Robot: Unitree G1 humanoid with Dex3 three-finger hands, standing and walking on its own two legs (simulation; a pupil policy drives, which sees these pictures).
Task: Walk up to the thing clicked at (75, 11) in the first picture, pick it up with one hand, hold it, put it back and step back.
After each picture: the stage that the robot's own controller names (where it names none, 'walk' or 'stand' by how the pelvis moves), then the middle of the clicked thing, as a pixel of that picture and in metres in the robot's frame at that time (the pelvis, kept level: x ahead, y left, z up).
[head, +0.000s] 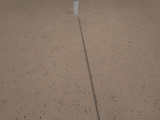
stand; (75, 6) +2.20 +0.08 -0.65
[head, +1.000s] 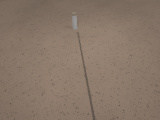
walk; (74, 20) +2.06 +0.22 -0.64
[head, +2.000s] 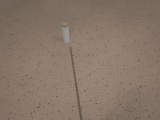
walk; (65, 32) +1.42 +0.24 -0.64
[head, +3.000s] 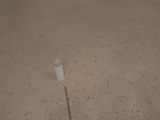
walk; (58, 70) +0.92 +0.26 -0.65
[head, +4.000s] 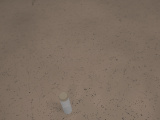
walk; (65, 103) +0.62 +0.22 -0.65
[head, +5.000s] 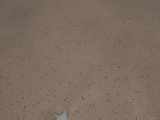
stand; (61, 115) +0.48 +0.19 -0.63
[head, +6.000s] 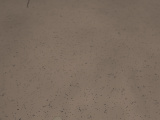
stand; out of the picture +0.44 +0.16 -0.66
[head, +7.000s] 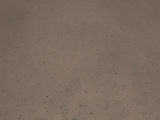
stand; out of the picture +0.43 +0.17 -0.66
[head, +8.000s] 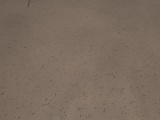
stand; out of the picture +0.45 +0.18 -0.66
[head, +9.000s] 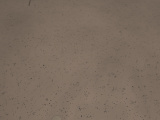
stand; out of the picture +0.44 +0.17 -0.66
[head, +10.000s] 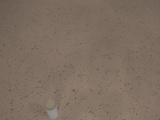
go down; (51, 109) +0.45 +0.18 -0.63
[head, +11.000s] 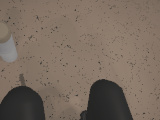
go down; (5, 45) +0.51 +0.25 -0.24
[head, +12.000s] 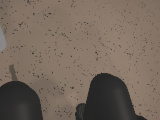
close in; out of the picture +0.50 +0.26 -0.21
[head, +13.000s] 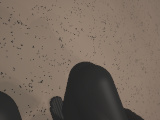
close in; out of the picture +0.49 +0.30 -0.16
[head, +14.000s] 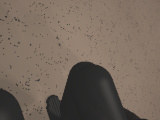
lift; out of the picture +0.47 +0.30 -0.17
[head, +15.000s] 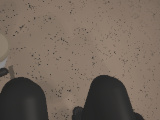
lift; out of the picture +0.37 +0.25 -0.10
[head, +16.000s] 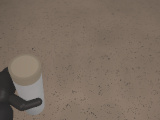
hold; (30, 89) +0.31 +0.16 +0.06
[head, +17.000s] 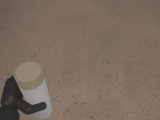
hold; (36, 94) +0.30 +0.15 +0.03
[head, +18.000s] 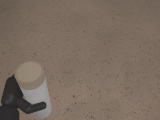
hold; (37, 94) +0.31 +0.15 +0.02
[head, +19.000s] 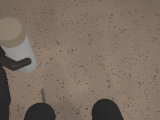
crouch; (19, 50) +0.44 +0.18 -0.03
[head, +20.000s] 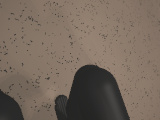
lower; out of the picture +0.47 +0.28 -0.17
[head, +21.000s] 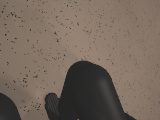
lower; out of the picture +0.47 +0.30 -0.17
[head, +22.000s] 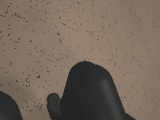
lower; out of the picture +0.46 +0.30 -0.17
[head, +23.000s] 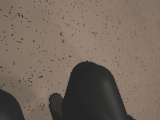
lower; out of the picture +0.46 +0.29 -0.17
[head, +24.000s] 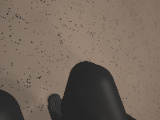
rest; out of the picture +0.45 +0.29 -0.17
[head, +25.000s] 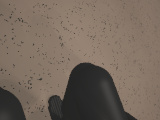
withdraw; out of the picture +0.46 +0.28 -0.17
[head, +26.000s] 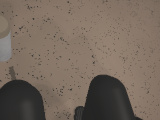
stand; (0, 41) +0.48 +0.25 -0.20
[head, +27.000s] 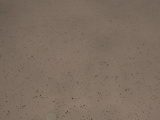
stand; out of the picture +0.43 +0.16 -0.57
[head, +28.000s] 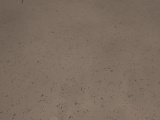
stand; out of the picture +0.43 +0.17 -0.60
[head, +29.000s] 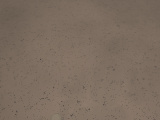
stand; out of the picture +0.43 +0.16 -0.60
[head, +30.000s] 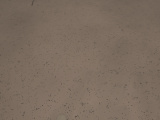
stand; out of the picture +0.45 +0.16 -0.65
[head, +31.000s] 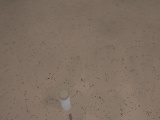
walk; (65, 100) +0.53 +0.15 -0.64
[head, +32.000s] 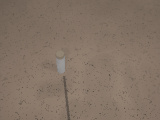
walk; (60, 62) +0.81 +0.15 -0.63
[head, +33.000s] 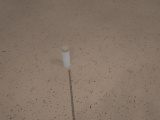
stand; (66, 56) +1.07 +0.21 -0.64
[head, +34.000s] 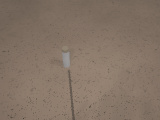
stand; (66, 57) +1.09 +0.18 -0.66
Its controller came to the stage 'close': yes
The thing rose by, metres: 0.68
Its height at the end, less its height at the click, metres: +0.00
